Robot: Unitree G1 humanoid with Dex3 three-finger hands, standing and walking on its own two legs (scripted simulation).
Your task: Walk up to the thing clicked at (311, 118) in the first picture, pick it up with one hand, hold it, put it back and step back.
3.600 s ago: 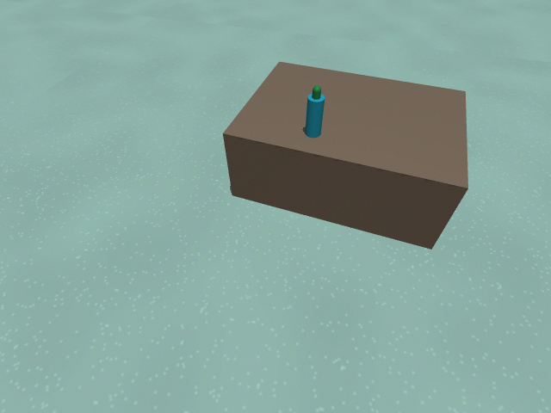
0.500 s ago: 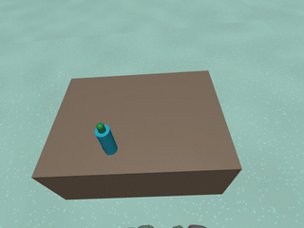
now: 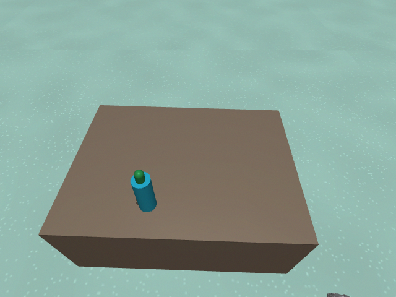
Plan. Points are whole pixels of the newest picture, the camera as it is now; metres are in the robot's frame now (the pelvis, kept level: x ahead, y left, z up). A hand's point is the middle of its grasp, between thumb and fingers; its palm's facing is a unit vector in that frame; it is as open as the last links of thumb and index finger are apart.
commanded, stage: walk up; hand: left
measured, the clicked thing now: (143, 189) +0.51 +0.22 -0.27
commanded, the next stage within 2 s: stand in 0.80 s
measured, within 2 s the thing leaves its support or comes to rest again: neither
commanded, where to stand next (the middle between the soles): +0.07 +0.00 m, yaw +0 degrees
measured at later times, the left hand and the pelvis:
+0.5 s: hand out of the picture +0.09 +0.25 -0.14, palm faces +0.01 -0.94 -0.33, open 7.4 cm; pelvis +0.01 +0.00 +0.01, yaw +0 degrees
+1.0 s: hand out of the picture +0.10 +0.25 -0.14, palm faces -0.01 -0.94 -0.34, open 7.4 cm; pelvis +0.02 +0.00 +0.02, yaw +0 degrees
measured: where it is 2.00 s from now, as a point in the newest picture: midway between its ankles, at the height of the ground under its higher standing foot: outside the picture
